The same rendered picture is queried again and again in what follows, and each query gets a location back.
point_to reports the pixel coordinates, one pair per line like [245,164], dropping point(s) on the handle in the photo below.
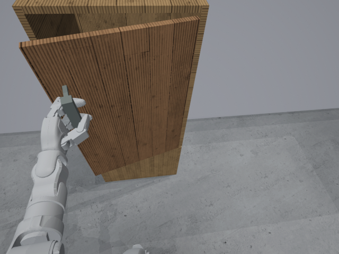
[70,107]

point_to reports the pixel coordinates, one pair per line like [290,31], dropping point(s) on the robot left upper arm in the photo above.
[47,247]

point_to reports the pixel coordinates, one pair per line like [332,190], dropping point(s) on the left robot shin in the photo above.
[137,246]

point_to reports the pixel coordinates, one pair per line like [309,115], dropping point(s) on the left robot hand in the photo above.
[54,129]

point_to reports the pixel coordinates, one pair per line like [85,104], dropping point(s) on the robot left forearm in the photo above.
[43,220]

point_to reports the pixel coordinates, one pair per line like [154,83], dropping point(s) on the cupboard door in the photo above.
[134,80]

